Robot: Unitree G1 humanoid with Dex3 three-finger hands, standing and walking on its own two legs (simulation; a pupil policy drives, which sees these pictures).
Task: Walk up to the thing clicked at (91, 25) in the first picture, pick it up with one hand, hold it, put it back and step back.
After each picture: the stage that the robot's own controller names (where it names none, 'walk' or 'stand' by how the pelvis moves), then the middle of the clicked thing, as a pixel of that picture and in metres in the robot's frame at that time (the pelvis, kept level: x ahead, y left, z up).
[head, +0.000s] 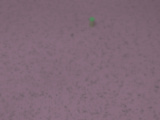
stand; (91, 22) +1.69 -0.14 -0.72
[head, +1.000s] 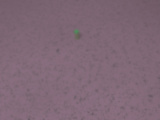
walk; (76, 34) +1.56 +0.16 -0.70
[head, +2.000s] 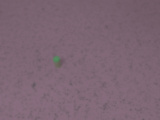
walk; (57, 62) +1.00 +0.31 -0.72
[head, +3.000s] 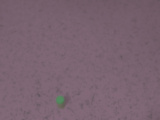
walk; (60, 102) +0.59 +0.20 -0.70
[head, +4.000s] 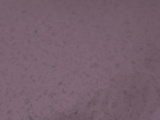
stand; out of the picture +0.36 +0.13 -0.70
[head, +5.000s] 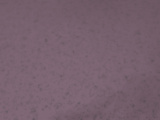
stand; out of the picture +0.32 +0.14 -0.71
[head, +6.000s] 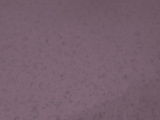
stand; out of the picture +0.34 +0.14 -0.72
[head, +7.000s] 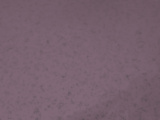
stand; out of the picture +0.33 +0.14 -0.73
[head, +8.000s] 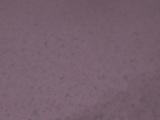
stand; out of the picture +0.32 +0.15 -0.73
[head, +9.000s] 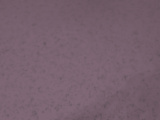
stand; out of the picture +0.32 +0.15 -0.73
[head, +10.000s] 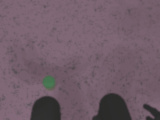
go down; (49, 83) +0.39 +0.13 -0.46
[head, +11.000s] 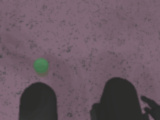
go down; (41, 68) +0.43 +0.14 -0.34
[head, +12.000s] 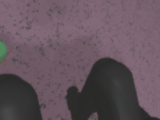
close in; out of the picture +0.42 +0.18 -0.24
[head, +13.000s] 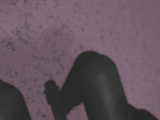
close; out of the picture +0.42 +0.20 -0.24
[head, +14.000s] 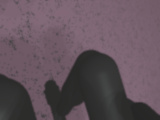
lift; out of the picture +0.42 +0.19 -0.23
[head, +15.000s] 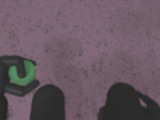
lift; (24, 78) +0.32 +0.19 -0.06
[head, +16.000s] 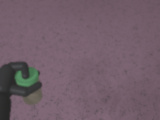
hold; (30, 86) +0.32 +0.18 +0.04
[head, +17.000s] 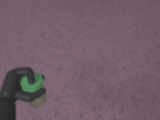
hold; (34, 90) +0.32 +0.17 +0.00
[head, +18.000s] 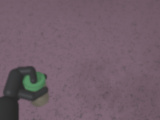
crouch; (37, 89) +0.32 +0.16 +0.00
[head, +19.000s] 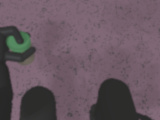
crouch; (22, 49) +0.44 +0.17 -0.09
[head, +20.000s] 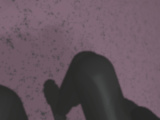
lower; out of the picture +0.44 +0.24 -0.24
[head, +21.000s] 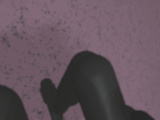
lower; out of the picture +0.45 +0.24 -0.24
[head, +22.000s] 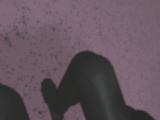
lower; out of the picture +0.45 +0.23 -0.24
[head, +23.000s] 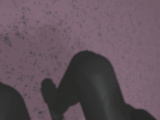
lower; out of the picture +0.45 +0.22 -0.24
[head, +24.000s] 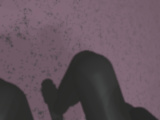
loosen; out of the picture +0.44 +0.20 -0.25
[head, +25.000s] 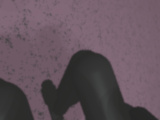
withdraw; out of the picture +0.43 +0.19 -0.24
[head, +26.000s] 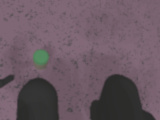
walk; (40, 60) +0.44 +0.14 -0.31
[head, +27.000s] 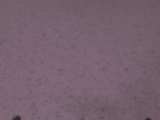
stand; out of the picture +0.35 +0.11 -0.65
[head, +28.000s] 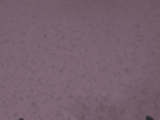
stand; out of the picture +0.37 +0.13 -0.67
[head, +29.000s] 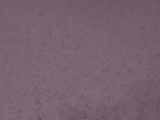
stand; out of the picture +0.37 +0.12 -0.68
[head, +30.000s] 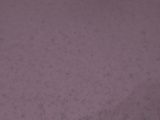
walk; out of the picture +0.37 +0.13 -0.72
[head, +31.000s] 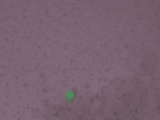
walk; (69, 97) +0.51 +0.06 -0.70
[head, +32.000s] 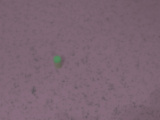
walk; (57, 62) +0.83 +0.20 -0.69
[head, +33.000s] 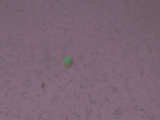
stand; (67, 63) +0.98 +0.14 -0.71
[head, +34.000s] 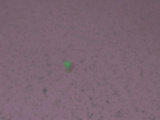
stand; (67, 67) +0.98 +0.14 -0.73
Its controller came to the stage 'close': yes
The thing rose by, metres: 0.72
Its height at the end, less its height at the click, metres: +0.00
